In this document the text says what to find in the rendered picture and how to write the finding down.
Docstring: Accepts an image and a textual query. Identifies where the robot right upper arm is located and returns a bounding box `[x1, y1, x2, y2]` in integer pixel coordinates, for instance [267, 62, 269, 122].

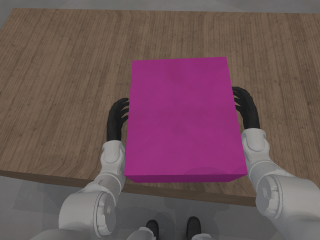
[255, 174, 320, 240]

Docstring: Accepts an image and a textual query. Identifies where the robot left forearm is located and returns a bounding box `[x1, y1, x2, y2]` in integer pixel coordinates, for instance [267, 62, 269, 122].
[58, 140, 126, 228]

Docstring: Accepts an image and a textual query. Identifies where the robot left hand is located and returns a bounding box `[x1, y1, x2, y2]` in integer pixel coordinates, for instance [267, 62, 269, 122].
[106, 98, 130, 142]

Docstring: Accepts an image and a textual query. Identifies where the robot right forearm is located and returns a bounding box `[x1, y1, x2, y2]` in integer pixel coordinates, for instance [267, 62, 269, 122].
[241, 128, 320, 194]

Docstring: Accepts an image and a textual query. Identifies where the robot left shin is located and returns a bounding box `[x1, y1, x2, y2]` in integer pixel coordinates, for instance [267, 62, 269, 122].
[139, 227, 153, 234]

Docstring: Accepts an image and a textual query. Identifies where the pedestal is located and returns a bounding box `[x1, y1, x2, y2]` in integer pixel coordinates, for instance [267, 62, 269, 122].
[0, 8, 320, 207]

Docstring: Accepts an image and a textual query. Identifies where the robot left upper arm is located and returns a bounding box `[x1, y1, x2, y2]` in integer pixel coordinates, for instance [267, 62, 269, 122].
[30, 191, 117, 240]

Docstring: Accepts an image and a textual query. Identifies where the carton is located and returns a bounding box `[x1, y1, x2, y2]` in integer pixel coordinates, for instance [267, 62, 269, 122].
[124, 56, 248, 183]

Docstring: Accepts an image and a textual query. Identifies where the robot right hand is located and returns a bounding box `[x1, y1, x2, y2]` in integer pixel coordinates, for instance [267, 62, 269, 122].
[232, 86, 260, 130]

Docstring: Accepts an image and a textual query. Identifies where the robot left foot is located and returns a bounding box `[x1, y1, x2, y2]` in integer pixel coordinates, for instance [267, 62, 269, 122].
[146, 219, 159, 240]

